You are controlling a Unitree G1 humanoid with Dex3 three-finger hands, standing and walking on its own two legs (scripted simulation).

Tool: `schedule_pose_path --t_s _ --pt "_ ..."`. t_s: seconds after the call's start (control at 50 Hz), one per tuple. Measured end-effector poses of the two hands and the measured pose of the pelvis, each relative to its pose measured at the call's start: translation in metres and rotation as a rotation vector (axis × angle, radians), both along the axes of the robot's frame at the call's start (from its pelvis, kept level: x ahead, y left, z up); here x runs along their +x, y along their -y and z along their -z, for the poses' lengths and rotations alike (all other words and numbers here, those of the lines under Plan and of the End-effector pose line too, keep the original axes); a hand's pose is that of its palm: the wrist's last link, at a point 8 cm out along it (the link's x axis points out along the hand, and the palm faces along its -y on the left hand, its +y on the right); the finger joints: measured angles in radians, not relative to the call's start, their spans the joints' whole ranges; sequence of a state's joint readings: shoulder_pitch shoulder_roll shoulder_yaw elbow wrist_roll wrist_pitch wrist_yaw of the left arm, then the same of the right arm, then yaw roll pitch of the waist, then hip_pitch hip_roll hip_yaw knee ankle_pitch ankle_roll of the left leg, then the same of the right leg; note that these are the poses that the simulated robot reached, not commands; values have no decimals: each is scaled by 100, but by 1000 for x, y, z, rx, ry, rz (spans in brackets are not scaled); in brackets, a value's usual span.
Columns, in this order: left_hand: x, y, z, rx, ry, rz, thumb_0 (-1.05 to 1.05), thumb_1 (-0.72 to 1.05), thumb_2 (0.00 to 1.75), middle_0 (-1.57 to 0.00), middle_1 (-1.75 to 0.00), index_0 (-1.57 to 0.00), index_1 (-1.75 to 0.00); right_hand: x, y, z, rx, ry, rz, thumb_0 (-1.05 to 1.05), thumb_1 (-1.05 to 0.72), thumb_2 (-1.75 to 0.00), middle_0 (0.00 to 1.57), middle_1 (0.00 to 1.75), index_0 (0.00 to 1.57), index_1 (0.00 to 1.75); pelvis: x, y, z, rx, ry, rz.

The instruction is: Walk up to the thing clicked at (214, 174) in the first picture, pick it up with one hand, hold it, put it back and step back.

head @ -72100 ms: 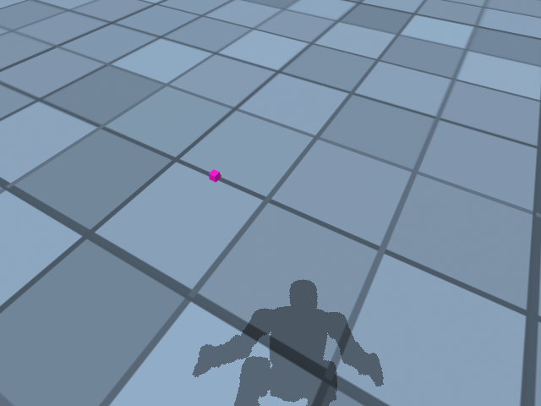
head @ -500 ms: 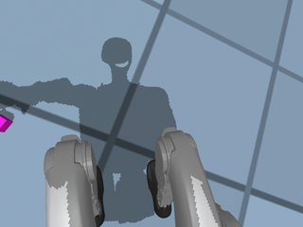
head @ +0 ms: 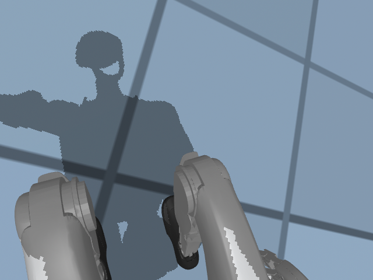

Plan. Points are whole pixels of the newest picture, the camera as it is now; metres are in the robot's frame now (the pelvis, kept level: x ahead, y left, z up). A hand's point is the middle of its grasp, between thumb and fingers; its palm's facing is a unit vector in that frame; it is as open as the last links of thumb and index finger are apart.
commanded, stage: approach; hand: left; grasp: from above
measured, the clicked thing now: out of the picture +0.32 +0.45 -0.30
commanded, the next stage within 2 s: rest palm in 0.24 s
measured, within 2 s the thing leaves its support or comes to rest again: neither
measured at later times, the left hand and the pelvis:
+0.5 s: hand out of the picture +0.28 +0.40 -0.19, palm faces -0.12 -0.44 -0.89, open 13.6 cm; pelvis -0.02 -0.01 +0.00, yaw +5 degrees
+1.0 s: hand out of the picture +0.32 +0.45 -0.07, palm faces +0.07 -0.35 -0.93, open 8.2 cm; pelvis +0.00 +0.00 +0.05, yaw +5 degrees
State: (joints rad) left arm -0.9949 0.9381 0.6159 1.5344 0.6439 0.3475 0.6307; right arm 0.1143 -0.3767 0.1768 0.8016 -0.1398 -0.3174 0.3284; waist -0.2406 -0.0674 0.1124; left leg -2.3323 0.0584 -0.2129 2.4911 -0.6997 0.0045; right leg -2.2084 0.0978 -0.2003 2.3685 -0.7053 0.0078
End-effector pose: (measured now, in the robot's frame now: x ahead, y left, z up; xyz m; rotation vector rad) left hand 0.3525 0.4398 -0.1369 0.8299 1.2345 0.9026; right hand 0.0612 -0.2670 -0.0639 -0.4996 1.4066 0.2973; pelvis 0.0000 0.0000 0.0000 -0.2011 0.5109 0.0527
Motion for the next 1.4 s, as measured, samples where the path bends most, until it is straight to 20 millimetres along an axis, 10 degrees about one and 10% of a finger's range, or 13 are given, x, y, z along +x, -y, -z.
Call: schedule_pose_path --t_s 0.18,0.34,0.74,0.94,1.1,1.24,1.4 --pt "-50 -19 -56 45 -106 45 0 -53 101 -17 -88 -12 -93 15 -11 14 81 69 45 0 -92 -90 20 30 19 30 -3 -1 -12 25 -30 -24" --pt "-87 18 -42 -28 -198 122 0 -49 96 -18 -89 -14 -92 29 -10 23 129 145 -38 0 -92 -90 20 30 20 30 -14 11 -11 74 2 -41" --pt "-32 21 15 -26 -59 68 0 -11 91 -23 -50 -22 -53 2 -10 5 51 33 -87 0 -91 -90 20 30 20 30 -8 2 -1 23 25 -20" --pt "-28 -13 -87 78 60 91 0 56 90 -23 -34 -22 -34 20 -18 5 83 97 76 0 -91 -90 20 30 20 30 -1 0 -26 34 -51 -44" --pt "-66 2 -168 14 -109 116 0 82 90 -21 -31 -21 -31 71 -24 -19 154 266 89 0 -91 -90 20 30 20 30 -5 8 -75 93 -84 -62" --pt "-75 13 -164 -18 -156 142 0 88 90 -21 -31 -21 -30 83 -2 -33 117 327 -22 0 -91 -90 20 30 20 30 -12 24 -76 127 -66 -75" --pt "-66 15 -118 -4 -89 130 0 89 90 -22 -30 -22 -30 50 20 -17 17 224 -17 0 -91 -90 20 30 20 30 -17 23 -55 116 -57 -72"
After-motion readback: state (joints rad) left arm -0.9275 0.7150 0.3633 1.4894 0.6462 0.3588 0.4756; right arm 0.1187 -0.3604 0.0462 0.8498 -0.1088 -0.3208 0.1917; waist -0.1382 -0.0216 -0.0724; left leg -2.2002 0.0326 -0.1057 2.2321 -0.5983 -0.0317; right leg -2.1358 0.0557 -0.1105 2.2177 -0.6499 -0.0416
